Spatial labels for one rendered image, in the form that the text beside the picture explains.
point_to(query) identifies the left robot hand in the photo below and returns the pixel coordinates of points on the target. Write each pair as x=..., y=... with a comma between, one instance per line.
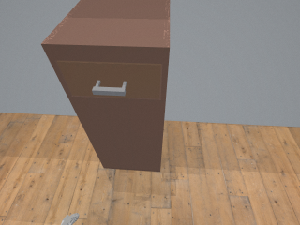
x=70, y=219

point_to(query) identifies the cabinet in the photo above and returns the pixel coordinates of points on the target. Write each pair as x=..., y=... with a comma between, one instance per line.
x=126, y=132

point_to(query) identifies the handle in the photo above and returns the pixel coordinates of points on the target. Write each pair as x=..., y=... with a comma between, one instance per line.
x=109, y=91

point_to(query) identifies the drawer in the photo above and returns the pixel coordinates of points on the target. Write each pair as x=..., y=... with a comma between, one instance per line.
x=143, y=79

